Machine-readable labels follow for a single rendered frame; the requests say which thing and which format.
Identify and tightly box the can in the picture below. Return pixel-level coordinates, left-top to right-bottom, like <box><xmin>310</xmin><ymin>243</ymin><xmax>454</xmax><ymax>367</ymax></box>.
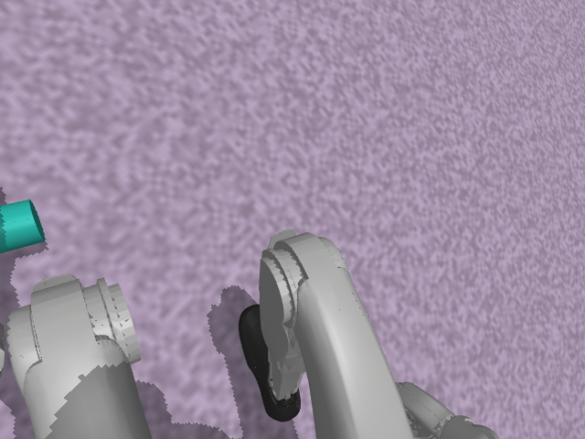
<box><xmin>0</xmin><ymin>199</ymin><xmax>45</xmax><ymax>253</ymax></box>

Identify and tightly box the right robot arm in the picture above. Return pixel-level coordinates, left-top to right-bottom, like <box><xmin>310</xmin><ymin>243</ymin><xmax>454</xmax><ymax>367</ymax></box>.
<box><xmin>440</xmin><ymin>415</ymin><xmax>500</xmax><ymax>439</ymax></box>

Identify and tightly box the right robot hand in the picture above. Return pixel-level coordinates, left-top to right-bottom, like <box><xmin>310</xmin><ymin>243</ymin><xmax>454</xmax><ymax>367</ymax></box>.
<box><xmin>395</xmin><ymin>381</ymin><xmax>455</xmax><ymax>439</ymax></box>

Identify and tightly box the right robot foot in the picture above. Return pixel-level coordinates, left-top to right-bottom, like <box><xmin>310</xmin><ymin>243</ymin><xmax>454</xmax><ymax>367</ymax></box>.
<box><xmin>239</xmin><ymin>305</ymin><xmax>301</xmax><ymax>422</ymax></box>

